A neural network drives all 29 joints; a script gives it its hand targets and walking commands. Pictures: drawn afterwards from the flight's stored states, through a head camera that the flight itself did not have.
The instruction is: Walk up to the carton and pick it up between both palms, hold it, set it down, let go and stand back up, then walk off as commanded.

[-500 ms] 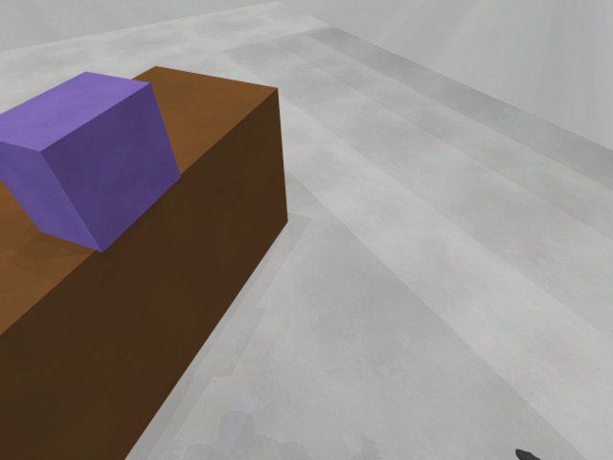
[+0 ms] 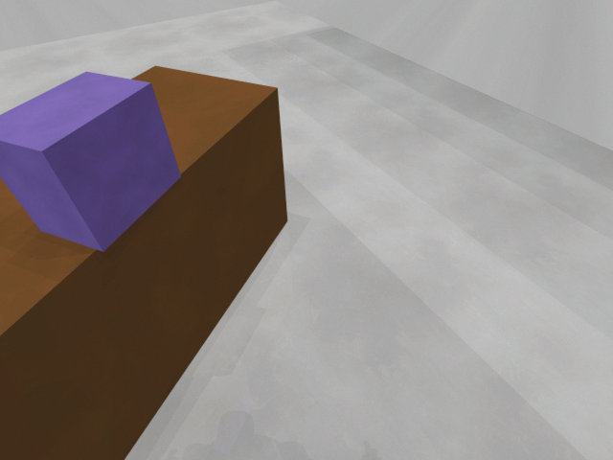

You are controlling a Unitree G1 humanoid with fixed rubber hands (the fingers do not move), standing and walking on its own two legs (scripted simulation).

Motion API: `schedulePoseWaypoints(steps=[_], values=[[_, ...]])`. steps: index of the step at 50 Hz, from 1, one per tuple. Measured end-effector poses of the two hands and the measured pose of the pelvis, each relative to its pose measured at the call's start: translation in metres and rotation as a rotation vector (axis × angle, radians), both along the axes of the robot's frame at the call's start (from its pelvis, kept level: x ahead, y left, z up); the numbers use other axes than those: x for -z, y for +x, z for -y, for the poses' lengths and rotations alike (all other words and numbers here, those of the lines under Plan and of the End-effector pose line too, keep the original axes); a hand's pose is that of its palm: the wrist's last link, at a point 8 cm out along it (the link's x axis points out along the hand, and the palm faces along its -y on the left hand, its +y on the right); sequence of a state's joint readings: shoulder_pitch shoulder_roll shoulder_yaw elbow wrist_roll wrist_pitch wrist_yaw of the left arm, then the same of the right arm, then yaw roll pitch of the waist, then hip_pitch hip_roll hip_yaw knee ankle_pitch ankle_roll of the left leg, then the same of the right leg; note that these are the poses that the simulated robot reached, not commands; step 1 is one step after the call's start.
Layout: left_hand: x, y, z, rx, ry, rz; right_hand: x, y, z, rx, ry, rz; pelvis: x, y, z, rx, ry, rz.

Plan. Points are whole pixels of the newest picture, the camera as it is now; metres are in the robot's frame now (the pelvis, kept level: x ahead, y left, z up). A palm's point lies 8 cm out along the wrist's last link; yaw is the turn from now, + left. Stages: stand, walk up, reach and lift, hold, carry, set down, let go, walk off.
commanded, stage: stand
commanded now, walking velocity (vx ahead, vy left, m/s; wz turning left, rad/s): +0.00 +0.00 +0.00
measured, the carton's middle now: (94, 158) +0.75 +0.47 +0.01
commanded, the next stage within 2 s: walk up in 0.60 s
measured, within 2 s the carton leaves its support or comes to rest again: neither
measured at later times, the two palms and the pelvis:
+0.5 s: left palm out of the picture +0.09 +0.30 -0.10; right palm out of the picture +0.10 -0.30 -0.11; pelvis +0.00 +0.00 +0.00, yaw +0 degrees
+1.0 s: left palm out of the picture +0.07 +0.37 -0.09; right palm (529, 458) +0.17 -0.28 -0.09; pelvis +0.02 +0.02 -0.01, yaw +11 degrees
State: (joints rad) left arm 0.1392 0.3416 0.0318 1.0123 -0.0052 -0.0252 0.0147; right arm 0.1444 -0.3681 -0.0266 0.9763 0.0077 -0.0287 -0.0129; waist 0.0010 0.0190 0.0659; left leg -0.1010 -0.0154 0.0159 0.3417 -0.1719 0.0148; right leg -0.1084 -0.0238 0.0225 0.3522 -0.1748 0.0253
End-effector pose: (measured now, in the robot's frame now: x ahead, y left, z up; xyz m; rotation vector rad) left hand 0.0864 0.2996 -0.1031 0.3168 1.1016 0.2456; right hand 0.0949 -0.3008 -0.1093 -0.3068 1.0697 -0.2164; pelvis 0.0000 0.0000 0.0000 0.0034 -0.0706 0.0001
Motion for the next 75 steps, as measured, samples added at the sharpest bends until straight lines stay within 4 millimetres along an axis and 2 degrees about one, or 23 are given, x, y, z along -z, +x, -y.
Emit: schedulePoseWaypoints(steps=[40,44,48,52,55,57,62,67,69,71,75], values=[[0.002,0.001,-0.006,-0.016,0.006,-0.023,0.001,0.001,-0.002,0.012,-0.007,-0.030,-0.001,0.009,-0.004,-0.002,-0.002,-0.006],[-0.005,0.007,-0.020,-0.026,0.038,0.073,-0.001,0.011,-0.001,-0.053,-0.002,-0.051,0.004,0.011,-0.004,-0.074,-0.025,-0.027],[-0.014,-0.005,-0.050,-0.083,0.107,0.145,-0.014,0.051,-0.011,-0.184,-0.038,-0.037,0.008,0.017,-0.012,-0.160,-0.040,-0.037],[-0.018,-0.014,-0.084,-0.127,0.132,0.183,-0.030,0.104,-0.037,-0.305,-0.059,0.024,0.012,0.035,-0.031,-0.236,-0.031,-0.025],[-0.009,-0.013,-0.112,-0.153,0.140,0.207,-0.029,0.143,-0.054,-0.368,-0.109,0.094,0.031,0.049,-0.052,-0.273,-0.014,-0.006],[-0.005,-0.005,-0.122,-0.164,0.130,0.220,-0.026,0.159,-0.064,-0.374,-0.126,0.116,0.037,0.058,-0.059,-0.292,0.020,0.002],[-0.025,0.041,-0.117,-0.127,0.103,0.323,-0.035,0.194,-0.082,-0.422,-0.146,0.151,0.029,0.089,-0.063,-0.345,0.046,0.000],[-0.041,0.066,-0.110,-0.125,0.137,0.329,-0.035,0.258,-0.087,-0.482,-0.138,0.228,0.031,0.131,-0.062,-0.405,0.047,-0.002],[-0.040,0.062,-0.111,-0.162,0.180,0.328,-0.026,0.295,-0.091,-0.527,-0.135,0.253,0.042,0.152,-0.060,-0.437,0.033,0.000],[-0.033,0.045,-0.111,-0.235,0.222,0.306,-0.016,0.332,-0.106,-0.570,-0.120,0.268,0.052,0.168,-0.059,-0.474,0.005,0.004],[-0.027,0.006,-0.099,-0.405,0.221,0.219,-0.020,0.391,-0.165,-0.691,-0.062,0.307,0.046,0.193,-0.068,-0.532,-0.014,0.022]])
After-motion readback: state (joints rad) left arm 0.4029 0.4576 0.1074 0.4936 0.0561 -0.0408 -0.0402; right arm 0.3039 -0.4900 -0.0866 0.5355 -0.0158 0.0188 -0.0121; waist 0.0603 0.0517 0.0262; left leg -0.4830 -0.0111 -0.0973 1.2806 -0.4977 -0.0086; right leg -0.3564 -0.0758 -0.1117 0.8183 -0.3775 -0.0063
